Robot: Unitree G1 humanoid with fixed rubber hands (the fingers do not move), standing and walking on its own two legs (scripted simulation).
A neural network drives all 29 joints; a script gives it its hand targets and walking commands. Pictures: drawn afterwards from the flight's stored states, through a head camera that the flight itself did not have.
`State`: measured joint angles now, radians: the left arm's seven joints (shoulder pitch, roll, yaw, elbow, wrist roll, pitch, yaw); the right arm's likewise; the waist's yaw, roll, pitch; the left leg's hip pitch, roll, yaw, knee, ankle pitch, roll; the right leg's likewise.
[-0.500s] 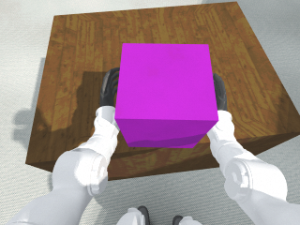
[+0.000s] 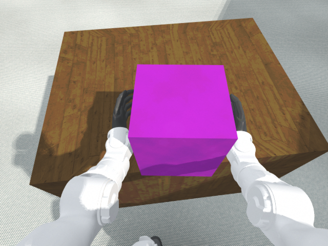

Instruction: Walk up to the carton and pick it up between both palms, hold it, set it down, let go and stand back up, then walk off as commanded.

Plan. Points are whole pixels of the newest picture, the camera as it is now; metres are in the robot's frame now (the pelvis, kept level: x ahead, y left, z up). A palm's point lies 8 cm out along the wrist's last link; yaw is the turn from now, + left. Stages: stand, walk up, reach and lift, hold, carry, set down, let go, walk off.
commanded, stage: reach and lift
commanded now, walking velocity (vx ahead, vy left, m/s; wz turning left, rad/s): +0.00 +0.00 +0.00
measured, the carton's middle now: (178, 126) +0.42 -0.01 -0.01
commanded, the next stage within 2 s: none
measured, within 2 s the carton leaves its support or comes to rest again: leaves its support in 0.12 s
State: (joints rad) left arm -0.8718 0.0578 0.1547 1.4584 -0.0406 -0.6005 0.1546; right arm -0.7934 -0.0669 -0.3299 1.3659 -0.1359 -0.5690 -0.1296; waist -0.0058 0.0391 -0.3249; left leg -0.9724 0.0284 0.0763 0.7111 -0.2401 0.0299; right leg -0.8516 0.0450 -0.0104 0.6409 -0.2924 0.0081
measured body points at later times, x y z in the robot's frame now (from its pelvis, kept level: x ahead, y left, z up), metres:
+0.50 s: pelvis -0.02 +0.00 +0.02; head -0.02 +0.01 +0.47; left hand +0.41 +0.15 +0.14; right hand +0.40 -0.16 +0.13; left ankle +0.03 +0.07 -0.70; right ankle -0.02 -0.13 -0.70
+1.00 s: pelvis -0.01 -0.01 +0.04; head -0.04 +0.01 +0.49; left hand +0.40 +0.15 +0.17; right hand +0.40 -0.16 +0.16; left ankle +0.03 +0.07 -0.70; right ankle -0.02 -0.13 -0.70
